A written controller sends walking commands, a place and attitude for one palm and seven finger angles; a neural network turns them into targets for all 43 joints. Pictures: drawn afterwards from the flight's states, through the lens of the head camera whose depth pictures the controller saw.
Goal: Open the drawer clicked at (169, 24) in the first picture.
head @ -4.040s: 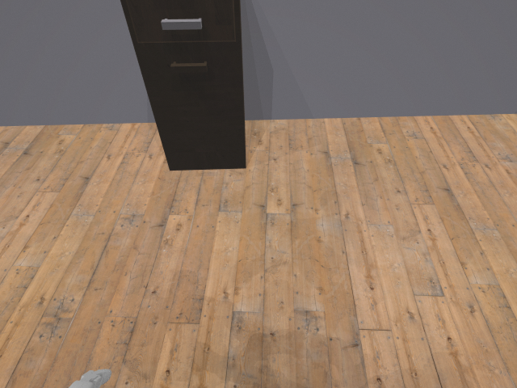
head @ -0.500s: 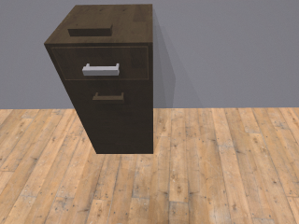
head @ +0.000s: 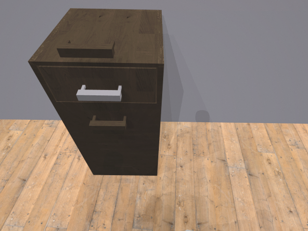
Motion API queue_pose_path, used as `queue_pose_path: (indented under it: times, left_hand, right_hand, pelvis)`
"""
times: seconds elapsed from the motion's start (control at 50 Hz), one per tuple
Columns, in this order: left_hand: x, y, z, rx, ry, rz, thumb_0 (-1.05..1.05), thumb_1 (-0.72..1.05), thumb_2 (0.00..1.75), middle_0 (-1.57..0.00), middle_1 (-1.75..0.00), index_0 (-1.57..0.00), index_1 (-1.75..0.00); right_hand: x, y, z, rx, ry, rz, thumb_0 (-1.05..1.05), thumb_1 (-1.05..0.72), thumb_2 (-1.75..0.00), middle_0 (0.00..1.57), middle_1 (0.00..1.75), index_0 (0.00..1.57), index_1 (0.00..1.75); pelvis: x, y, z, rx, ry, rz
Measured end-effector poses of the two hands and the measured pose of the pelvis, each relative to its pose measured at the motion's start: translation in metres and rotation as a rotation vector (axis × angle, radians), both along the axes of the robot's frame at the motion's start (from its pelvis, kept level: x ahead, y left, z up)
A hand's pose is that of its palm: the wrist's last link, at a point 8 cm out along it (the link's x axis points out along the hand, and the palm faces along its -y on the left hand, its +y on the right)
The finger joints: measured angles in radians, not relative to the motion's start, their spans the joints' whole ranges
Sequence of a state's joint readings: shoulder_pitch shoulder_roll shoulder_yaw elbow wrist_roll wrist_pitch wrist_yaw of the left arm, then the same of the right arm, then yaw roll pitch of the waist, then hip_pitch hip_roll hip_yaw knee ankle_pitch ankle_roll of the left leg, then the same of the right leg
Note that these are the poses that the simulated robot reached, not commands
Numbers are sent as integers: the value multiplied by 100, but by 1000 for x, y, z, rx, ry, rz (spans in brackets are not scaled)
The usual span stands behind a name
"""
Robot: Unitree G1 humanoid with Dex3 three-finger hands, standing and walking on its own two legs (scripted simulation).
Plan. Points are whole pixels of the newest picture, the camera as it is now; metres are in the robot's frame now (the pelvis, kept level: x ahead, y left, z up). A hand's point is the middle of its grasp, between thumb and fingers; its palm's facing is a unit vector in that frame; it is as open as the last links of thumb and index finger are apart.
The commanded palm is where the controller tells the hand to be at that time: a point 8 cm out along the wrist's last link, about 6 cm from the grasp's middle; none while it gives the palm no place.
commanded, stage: come to a stop and stand still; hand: left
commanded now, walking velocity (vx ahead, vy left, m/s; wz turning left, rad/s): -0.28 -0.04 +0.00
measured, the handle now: (100, 91) +0.54 +0.23 +0.03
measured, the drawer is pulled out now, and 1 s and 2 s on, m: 0.00 0.00 0.00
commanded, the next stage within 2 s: look again from close up in 1.32 s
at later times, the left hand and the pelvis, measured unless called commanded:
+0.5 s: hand out of the picture +0.05 +0.18 -0.17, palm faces +0.10 -0.97 -0.23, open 7.4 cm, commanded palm none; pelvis -0.02 -0.01 -0.01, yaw +2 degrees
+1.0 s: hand out of the picture -0.03 +0.14 -0.17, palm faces +0.05 -0.97 -0.22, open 7.3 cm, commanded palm none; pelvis -0.02 -0.03 +0.00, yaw +2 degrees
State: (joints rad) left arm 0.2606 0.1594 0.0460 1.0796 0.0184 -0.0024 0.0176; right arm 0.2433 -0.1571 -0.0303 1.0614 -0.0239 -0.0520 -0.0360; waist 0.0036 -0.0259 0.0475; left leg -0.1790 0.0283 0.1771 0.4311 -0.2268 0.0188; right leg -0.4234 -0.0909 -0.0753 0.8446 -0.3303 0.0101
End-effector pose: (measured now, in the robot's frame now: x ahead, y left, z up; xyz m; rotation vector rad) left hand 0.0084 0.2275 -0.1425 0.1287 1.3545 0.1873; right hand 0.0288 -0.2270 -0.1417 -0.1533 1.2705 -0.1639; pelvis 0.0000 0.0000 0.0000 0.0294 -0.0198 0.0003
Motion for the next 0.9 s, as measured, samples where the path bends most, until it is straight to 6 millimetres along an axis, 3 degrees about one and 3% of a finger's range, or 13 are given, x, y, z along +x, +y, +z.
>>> queue_pose_path:
  times: [0.08, 0.16, 0.24, 0.32, 0.48, 0.54, 0.64, 0.78, 0.9]
  left_hand:
    - [37, -5, 1, 52, -47, -21, 2, 93, 90, -20, -30, -20, -30]
    - [60, -20, 8, 67, -61, -45, 1, 93, 90, -20, -30, -20, -30]
    - [72, -27, 15, 77, -95, -30, 1, 92, 90, -20, -30, -20, -30]
    - [72, -27, 19, 75, -122, -16, 1, 92, 90, -20, -30, -20, -30]
    - [35, -2, 10, 51, -125, 7, 0, 91, 90, -20, -30, -20, -30]
    - [13, 12, -3, 27, -98, 21, 1, 91, 90, -20, -30, -20, -30]
    - [-24, 20, -1, -8, -31, 47, 1, 91, 90, -20, -30, -20, -30]
    - [-66, 10, 2, -15, 115, 24, 1, 91, 90, -20, -30, -20, -30]
    - [-57, -18, 4, 11, 129, -9, 1, 91, 90, -20, -30, -20, -30]
  right_hand:
    - [-6, -7, -18, 46, 90, -22, 0, -92, -90, 20, 30, 20, 30]
    - [-4, -14, -28, 83, 135, -52, 1, -91, -90, 19, 30, 20, 30]
    - [1, -20, -26, 81, 160, -37, 1, -91, -90, 19, 30, 20, 30]
    - [9, -26, -21, 64, 143, -8, 1, -91, -90, 19, 30, 20, 30]
    - [16, -21, -7, 5, 21, 40, 1, -91, -90, 19, 30, 20, 30]
    - [2, -11, -2, -22, -13, 41, 1, -91, -90, 19, 30, 20, 30]
    - [-33, 10, 10, -14, 46, 45, 1, -91, -90, 19, 30, 20, 30]
    - [-64, 16, 6, 18, 109, -8, 1, -91, -90, 20, 30, 20, 30]
    - [-95, -3, -13, 58, 204, -62, 1, -90, -90, 20, 30, 20, 30]
  pelvis:
    - [19, -17, -8, 26, -11, 1]
    - [27, -28, -8, 3, -2, 18]
    - [23, -32, -4, 8, 9, 31]
    - [12, -30, -1, 12, 17, 39]
    - [-18, -11, -3, -3, 13, 37]
    - [-28, 1, -8, -21, 3, 31]
    - [-29, 8, 4, -35, 11, 40]
    - [-29, 1, 6, -11, 42, 11]
    - [-28, -20, -2, 1, 40, 0]
